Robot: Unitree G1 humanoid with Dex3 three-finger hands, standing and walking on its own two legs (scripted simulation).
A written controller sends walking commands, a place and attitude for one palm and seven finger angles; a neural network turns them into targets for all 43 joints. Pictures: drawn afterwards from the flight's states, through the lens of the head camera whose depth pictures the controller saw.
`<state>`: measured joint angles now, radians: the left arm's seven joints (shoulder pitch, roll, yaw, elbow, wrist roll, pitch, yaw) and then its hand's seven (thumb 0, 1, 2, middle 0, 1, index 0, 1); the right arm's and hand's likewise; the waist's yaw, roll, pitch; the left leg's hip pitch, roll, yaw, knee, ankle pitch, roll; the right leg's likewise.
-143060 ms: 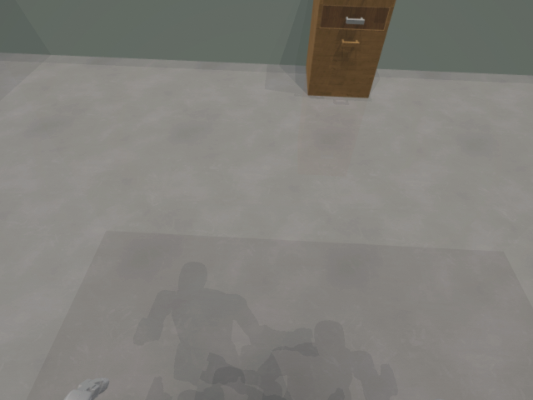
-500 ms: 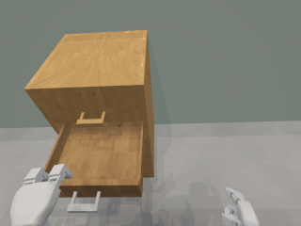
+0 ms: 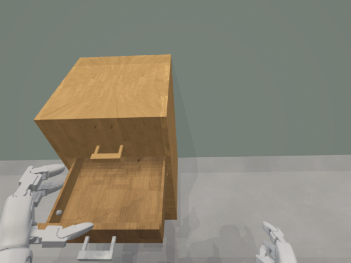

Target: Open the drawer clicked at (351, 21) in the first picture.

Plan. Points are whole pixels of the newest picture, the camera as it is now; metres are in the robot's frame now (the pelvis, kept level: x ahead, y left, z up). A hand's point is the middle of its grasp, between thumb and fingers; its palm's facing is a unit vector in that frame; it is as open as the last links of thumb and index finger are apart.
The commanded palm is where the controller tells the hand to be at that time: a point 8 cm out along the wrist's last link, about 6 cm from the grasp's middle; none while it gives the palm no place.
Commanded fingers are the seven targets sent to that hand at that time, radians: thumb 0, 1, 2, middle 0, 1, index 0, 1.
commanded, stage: draw the hand back to the body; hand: left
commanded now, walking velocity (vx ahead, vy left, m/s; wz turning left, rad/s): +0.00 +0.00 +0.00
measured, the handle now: (98, 248) +0.22 +0.28 -0.23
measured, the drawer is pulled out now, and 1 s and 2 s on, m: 0.27 0.27 0.27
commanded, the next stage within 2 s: step back with the hand held close in 0.64 s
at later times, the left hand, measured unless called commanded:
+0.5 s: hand (51, 189) +0.20 +0.22 +0.17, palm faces +0.39 -0.82 -0.41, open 8.2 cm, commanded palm +0.14 +0.27 +0.19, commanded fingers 0.00 0.90 0.90 -0.20 -0.30 -0.20 -0.30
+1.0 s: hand (47, 195) +0.19 +0.23 +0.16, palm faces +0.27 -0.81 -0.52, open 7.4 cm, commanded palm +0.12 +0.28 +0.19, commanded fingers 0.00 0.90 0.90 -0.20 -0.30 -0.20 -0.30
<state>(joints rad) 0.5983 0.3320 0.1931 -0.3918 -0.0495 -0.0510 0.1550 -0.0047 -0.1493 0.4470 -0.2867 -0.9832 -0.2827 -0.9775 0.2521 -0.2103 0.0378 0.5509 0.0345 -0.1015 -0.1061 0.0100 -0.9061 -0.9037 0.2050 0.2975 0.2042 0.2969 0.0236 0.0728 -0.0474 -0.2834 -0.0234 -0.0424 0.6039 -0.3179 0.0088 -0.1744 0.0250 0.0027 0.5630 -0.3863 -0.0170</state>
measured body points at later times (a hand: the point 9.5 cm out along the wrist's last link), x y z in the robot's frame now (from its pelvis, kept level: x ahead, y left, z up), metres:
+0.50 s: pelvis +0.01 -0.01 +0.01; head +0.00 -0.05 +0.46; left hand +0.17 +0.27 +0.19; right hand +0.21 -0.23 -0.07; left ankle +0.00 +0.11 -0.73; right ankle -0.05 -0.11 -0.73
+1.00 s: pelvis -0.01 +0.00 +0.01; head +0.03 -0.02 +0.46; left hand +0.17 +0.27 +0.19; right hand +0.17 -0.24 -0.08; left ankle +0.00 +0.11 -0.73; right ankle -0.05 -0.11 -0.73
